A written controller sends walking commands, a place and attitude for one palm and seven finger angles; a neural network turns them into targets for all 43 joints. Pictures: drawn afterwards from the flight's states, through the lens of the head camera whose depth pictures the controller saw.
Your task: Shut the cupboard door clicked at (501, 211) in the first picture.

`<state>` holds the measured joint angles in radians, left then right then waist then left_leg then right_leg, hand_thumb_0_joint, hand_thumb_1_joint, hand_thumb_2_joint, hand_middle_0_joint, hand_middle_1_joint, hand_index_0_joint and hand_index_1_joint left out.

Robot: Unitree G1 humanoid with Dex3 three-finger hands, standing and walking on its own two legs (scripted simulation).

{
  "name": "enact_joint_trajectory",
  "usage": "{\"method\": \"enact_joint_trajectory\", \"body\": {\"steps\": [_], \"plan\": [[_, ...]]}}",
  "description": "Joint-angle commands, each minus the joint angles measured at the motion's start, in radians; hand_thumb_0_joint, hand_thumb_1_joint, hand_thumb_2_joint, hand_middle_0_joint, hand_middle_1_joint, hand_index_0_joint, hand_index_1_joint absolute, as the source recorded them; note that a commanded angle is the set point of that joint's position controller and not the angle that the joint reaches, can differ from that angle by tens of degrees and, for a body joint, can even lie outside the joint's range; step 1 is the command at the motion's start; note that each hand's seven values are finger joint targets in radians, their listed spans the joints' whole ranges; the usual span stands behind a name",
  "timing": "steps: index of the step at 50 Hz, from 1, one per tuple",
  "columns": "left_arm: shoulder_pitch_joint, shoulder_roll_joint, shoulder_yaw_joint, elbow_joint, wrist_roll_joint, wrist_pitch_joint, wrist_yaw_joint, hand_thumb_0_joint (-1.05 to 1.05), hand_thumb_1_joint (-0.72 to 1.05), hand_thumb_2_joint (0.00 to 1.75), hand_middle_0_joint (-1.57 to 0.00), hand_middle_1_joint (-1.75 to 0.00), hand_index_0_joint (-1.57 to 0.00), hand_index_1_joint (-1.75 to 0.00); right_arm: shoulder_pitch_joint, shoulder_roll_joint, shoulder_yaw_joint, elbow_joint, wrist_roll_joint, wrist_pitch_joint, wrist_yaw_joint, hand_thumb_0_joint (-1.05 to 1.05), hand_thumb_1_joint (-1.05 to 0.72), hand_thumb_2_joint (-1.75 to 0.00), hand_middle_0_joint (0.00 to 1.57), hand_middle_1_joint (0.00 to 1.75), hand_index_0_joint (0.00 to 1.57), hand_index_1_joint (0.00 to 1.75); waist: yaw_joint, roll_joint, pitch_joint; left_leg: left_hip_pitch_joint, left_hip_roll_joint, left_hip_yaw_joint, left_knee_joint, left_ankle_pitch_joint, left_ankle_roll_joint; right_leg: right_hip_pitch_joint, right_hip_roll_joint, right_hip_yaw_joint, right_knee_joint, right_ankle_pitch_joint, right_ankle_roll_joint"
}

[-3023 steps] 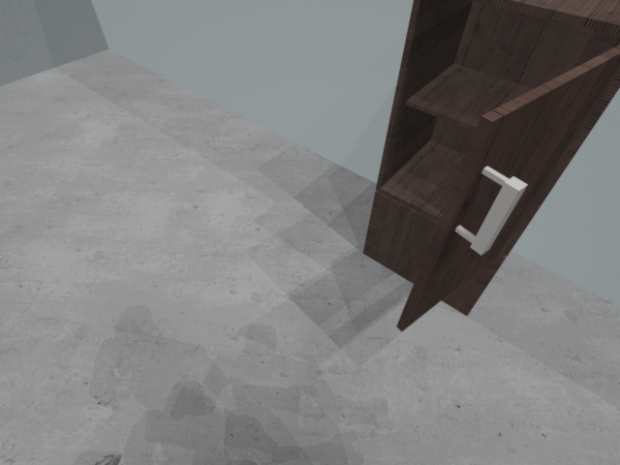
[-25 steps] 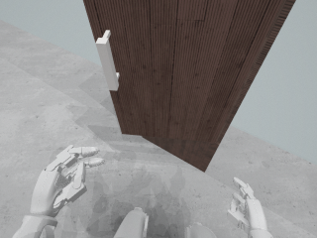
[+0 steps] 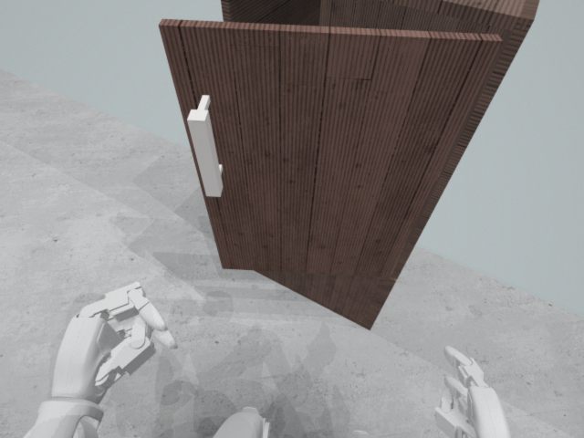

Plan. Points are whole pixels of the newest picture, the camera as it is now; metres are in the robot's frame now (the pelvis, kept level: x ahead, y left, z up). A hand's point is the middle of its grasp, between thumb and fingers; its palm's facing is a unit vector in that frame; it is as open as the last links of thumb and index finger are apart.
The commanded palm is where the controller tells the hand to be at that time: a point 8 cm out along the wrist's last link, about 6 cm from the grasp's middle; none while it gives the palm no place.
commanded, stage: raise the hand and make a fist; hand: left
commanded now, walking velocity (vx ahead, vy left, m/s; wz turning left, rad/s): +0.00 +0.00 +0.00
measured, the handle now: (209, 148) +0.50 +0.17 +0.11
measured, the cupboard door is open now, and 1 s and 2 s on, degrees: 26 26 26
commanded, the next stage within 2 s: bring the fist close to the handle in 0.80 s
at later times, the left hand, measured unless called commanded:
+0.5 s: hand (140, 308) +0.24 +0.19 +0.11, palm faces +0.02 -1.00 -0.04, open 3.1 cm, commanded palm +0.21 +0.24 +0.11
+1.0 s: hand (155, 312) +0.23 +0.17 +0.11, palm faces +0.02 -1.00 -0.05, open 3.1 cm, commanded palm +0.23 +0.22 +0.11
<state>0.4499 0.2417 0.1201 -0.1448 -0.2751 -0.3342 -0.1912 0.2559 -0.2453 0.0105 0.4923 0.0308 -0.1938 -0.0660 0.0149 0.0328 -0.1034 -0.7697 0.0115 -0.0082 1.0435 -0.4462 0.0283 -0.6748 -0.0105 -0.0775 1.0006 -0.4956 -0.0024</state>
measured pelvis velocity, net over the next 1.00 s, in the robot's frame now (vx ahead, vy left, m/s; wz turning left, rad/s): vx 0.01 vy -0.02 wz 0.01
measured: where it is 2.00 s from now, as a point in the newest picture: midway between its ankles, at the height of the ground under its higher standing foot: outside the picture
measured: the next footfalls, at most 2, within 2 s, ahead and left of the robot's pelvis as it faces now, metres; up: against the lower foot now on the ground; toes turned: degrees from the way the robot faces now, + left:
none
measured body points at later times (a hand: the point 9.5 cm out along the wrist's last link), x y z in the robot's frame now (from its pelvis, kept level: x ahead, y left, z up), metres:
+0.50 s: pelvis +0.01 +0.00 +0.02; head +0.03 +0.00 +0.47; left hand +0.23 +0.24 +0.11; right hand +0.18 -0.23 -0.05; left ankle +0.04 +0.10 -0.67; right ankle +0.00 -0.12 -0.67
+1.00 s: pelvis +0.01 -0.02 +0.02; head +0.03 -0.03 +0.47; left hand +0.23 +0.23 +0.11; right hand +0.18 -0.24 -0.05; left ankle +0.04 +0.10 -0.67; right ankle +0.00 -0.12 -0.67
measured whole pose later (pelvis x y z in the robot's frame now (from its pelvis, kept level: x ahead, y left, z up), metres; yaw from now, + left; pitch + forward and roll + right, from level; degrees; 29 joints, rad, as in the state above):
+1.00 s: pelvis +0.01 -0.02 +0.02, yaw +0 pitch +6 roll -1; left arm 0.32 0.25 0.16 -0.05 -0.30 -0.25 -0.23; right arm 0.26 -0.25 0.04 0.54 0.04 -0.20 -0.06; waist 0.02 0.05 -0.07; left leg -0.61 0.01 -0.01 0.90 -0.39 0.01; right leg -0.52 0.00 -0.08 0.87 -0.45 -0.02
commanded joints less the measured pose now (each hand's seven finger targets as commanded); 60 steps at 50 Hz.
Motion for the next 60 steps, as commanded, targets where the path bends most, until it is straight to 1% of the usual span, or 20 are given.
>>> {"method": "enact_joint_trajectory", "body": {"steps": [1,7,10,13,20,22,26,27,32,34,37,39,42,44,46,47,50,53,55,60], "plan": [[-0.064,0.092,0.05,-0.228,-0.004,-0.032,0.005,0.0,0.9,0.9,-1.23,-1.42,-1.23,-1.42,-0.04,-0.119,-0.033,-0.163,0.0,-0.052,-0.001,0.0,-0.9,-0.9,0.2,0.3,0.2,0.3,-0.005,0.047,-0.151,0.221,0.001,-0.066,-0.242,0.124,-0.012,0.046,0.044,-0.004,-0.158,0.16,-0.027],[-0.123,0.134,0.092,-0.211,-0.008,0.016,-0.009,0.0,0.9,0.9,-1.3,-1.5,-1.3,-1.5,-0.041,-0.12,-0.021,-0.161,0.002,-0.043,-0.002,0.0,-0.9,-0.9,0.2,0.3,0.2,0.3,0.004,0.043,-0.137,0.246,-0.001,-0.065,-0.263,0.156,-0.012,0.095,0.047,0.0,-0.187,0.203,-0.03],[-0.152,0.12,0.091,-0.203,-0.021,0.027,-0.019,0.0,0.9,0.9,-1.3,-1.5,-1.3,-1.5,-0.042,-0.117,-0.014,-0.161,0.005,-0.044,-0.001,0.0,-0.9,-0.9,0.2,0.3,0.2,0.3,0.0,0.016,-0.132,0.257,-0.002,-0.061,-0.276,0.16,-0.015,0.113,0.046,-0.003,-0.203,0.211,-0.027],[-0.178,0.12,0.087,-0.215,-0.023,0.034,-0.026,0.0,0.9,0.9,-1.3,-1.5,-1.3,-1.5,-0.048,-0.117,-0.012,-0.154,0.008,-0.049,0.001,0.0,-0.9,-0.9,0.2,0.3,0.2,0.3,-0.001,0.042,-0.137,0.28,-0.005,-0.057,-0.282,0.18,-0.013,0.132,0.043,0.001,-0.216,0.23,-0.027],[-0.211,0.14,0.114,-0.193,-0.039,0.065,-0.038,0.0,0.9,0.9,-1.3,-1.5,-1.3,-1.5,-0.053,-0.122,-0.011,-0.137,0.013,-0.06,-0.004,0.0,-0.9,-0.9,0.2,0.3,0.2,0.3,0.002,0.027,-0.13,0.302,-0.009,-0.045,-0.304,0.196,-0.011,0.174,0.038,0.012,-0.258,0.249,-0.024],[-0.181,0.147,0.129,-0.147,-0.041,0.075,-0.038,0.0,0.9,0.9,-1.3,-1.5,-1.3,-1.5,-0.053,-0.126,-0.013,-0.13,0.011,-0.061,-0.004,0.0,-0.9,-0.9,0.2,0.3,0.2,0.3,0.007,-0.016,-0.113,0.286,-0.01,-0.042,-0.303,0.204,-0.009,0.186,0.038,0.016,-0.268,0.257,-0.021],[-0.185,0.129,0.115,-0.171,-0.042,0.06,-0.037,0.0,0.9,0.9,-1.3,-1.5,-1.3,-1.5,-0.054,-0.124,-0.017,-0.13,0.011,-0.066,0.002,0.0,-0.9,-0.9,0.2,0.3,0.2,0.3,0.01,0.023,-0.125,0.306,-0.014,-0.033,-0.308,0.223,-0.011,0.186,0.033,0.016,-0.264,0.278,-0.021],[-0.18,0.144,0.127,-0.162,-0.039,0.058,-0.032,0.0,0.9,0.9,-1.3,-1.5,-1.3,-1.5,-0.052,-0.127,-0.019,-0.124,0.008,-0.067,0.003,0.0,-0.9,-0.9,0.2,0.3,0.2,0.3,0.007,-0.01,-0.117,0.297,-0.012,-0.033,-0.303,0.229,-0.009,0.196,0.035,0.018,-0.266,0.284,-0.021],[-0.198,0.149,0.129,-0.167,-0.031,0.03,-0.022,0.0,0.9,0.9,-1.3,-1.5,-1.3,-1.5,-0.054,-0.127,-0.021,-0.123,0.007,-0.066,0.005,0.0,-0.9,-0.9,0.2,0.3,0.2,0.3,0.007,-0.009,-0.114,0.285,-0.014,-0.028,-0.302,0.202,-0.008,0.19,0.034,0.027,-0.27,0.25,-0.021],[-0.198,0.127,0.108,-0.163,-0.029,0.025,-0.023,0.0,0.9,0.9,-1.3,-1.5,-1.3,-1.5,-0.057,-0.124,-0.02,-0.124,0.01,-0.067,0.006,0.0,-0.9,-0.9,0.2,0.3,0.2,0.3,0.003,0.021,-0.104,0.288,-0.015,-0.025,-0.305,0.186,-0.009,0.177,0.031,0.029,-0.273,0.235,-0.02],[-0.197,0.154,0.129,-0.161,-0.031,0.022,-0.023,0.0,0.9,0.9,-1.3,-1.5,-1.3,-1.5,-0.052,-0.128,-0.022,-0.12,0.007,-0.065,0.005,0.0,-0.9,-0.9,0.2,0.3,0.2,0.3,0.004,-0.007,-0.122,0.282,-0.017,-0.023,-0.294,0.191,-0.004,0.193,0.031,0.041,-0.278,0.242,-0.018],[-0.2,0.136,0.111,-0.161,-0.033,0.023,-0.03,0.0,0.9,0.9,-1.3,-1.5,-1.3,-1.5,-0.056,-0.124,-0.02,-0.122,0.01,-0.065,0.006,0.0,-0.9,-0.9,0.2,0.3,0.2,0.3,-0.001,0.013,-0.113,0.283,-0.017,-0.019,-0.294,0.184,-0.006,0.184,0.027,0.043,-0.282,0.236,-0.017],[-0.2,0.153,0.125,-0.147,-0.033,0.026,-0.03,0.0,0.9,0.9,-1.3,-1.5,-1.3,-1.5,-0.056,-0.128,-0.022,-0.118,0.01,-0.064,0.002,0.0,-0.9,-0.9,0.2,0.3,0.2,0.3,0.001,-0.011,-0.103,0.269,-0.017,-0.018,-0.287,0.18,-0.003,0.188,0.028,0.053,-0.289,0.225,-0.016],[-0.201,0.129,0.109,-0.138,-0.038,0.028,-0.035,0.0,0.9,0.9,-1.3,-1.5,-1.3,-1.5,-0.059,-0.123,-0.019,-0.121,0.013,-0.065,0.003,0.0,-0.9,-0.9,0.2,0.3,0.2,0.3,-0.002,-0.027,-0.095,0.267,-0.018,-0.018,-0.289,0.177,-0.005,0.186,0.025,0.054,-0.292,0.221,-0.014],[-0.247,0.142,0.118,-0.145,-0.042,0.023,-0.037,0.0,0.9,0.9,-1.3,-1.5,-1.3,-1.5,-0.061,-0.124,-0.017,-0.115,0.012,-0.066,0.001,0.0,-0.9,-0.9,0.2,0.3,0.2,0.3,-0.006,-0.006,-0.099,0.264,-0.02,-0.018,-0.285,0.165,-0.005,0.179,0.023,0.06,-0.295,0.207,-0.013],[-0.286,0.17,0.137,-0.121,-0.039,0.025,-0.034,0.0,0.9,0.9,-1.3,-1.5,-1.3,-1.5,-0.056,-0.13,-0.018,-0.104,0.01,-0.064,-0.003,0.0,-0.9,-0.9,0.2,0.3,0.2,0.3,-0.013,-0.041,-0.081,0.249,-0.018,-0.019,-0.276,0.159,-0.002,0.174,0.024,0.069,-0.301,0.193,-0.012],[-0.423,0.121,0.078,-0.098,-0.031,0.019,-0.036,0.0,0.9,0.9,-1.3,-1.5,-1.3,-1.5,-0.065,-0.125,-0.015,-0.092,0.015,-0.072,-0.006,0.0,-0.9,-0.9,0.2,0.3,0.2,0.3,-0.033,0.005,-0.09,0.267,-0.019,-0.021,-0.278,0.124,-0.003,0.137,0.021,0.069,-0.302,0.148,-0.011],[-0.487,0.109,0.048,-0.059,-0.016,0.029,-0.03,0.0,0.9,0.9,-1.3,-1.5,-1.3,-1.5,-0.061,-0.128,-0.016,-0.08,0.016,-0.079,-0.007,0.0,-0.9,-0.9,0.2,0.3,0.2,0.3,-0.032,0.002,-0.128,0.286,-0.017,-0.025,-0.282,0.139,0.0,0.152,0.019,0.068,-0.297,0.168,-0.013],[-0.481,0.103,0.045,-0.041,-0.007,0.04,-0.022,0.0,0.9,0.9,-1.3,-1.5,-1.3,-1.5,-0.056,-0.127,-0.018,-0.08,0.016,-0.078,-0.003,0.0,-0.9,-0.9,0.2,0.3,0.2,0.3,-0.017,0.006,-0.167,0.31,-0.017,-0.026,-0.291,0.177,-0.002,0.176,0.02,0.056,-0.283,0.223,-0.015],[-0.511,0.126,0.089,0.027,0.009,0.069,0.021,0.0,0.9,0.9,-1.3,-1.5,-1.3,-1.5,-0.062,-0.125,-0.018,-0.079,0.012,-0.051,0.008,0.0,-0.9,-0.9,0.2,0.3,0.2,0.3,0.001,-0.036,-0.164,0.307,-0.017,-0.011,-0.307,0.225,-0.004,0.212,0.016,0.053,-0.284,0.293,-0.011]]}}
